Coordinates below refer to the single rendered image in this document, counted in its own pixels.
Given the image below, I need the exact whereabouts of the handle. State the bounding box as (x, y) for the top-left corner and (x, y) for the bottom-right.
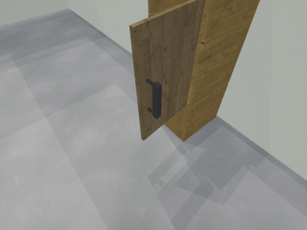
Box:
(146, 79), (162, 119)

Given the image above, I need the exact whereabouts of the cupboard door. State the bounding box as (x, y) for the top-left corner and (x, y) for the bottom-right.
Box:
(130, 0), (205, 141)

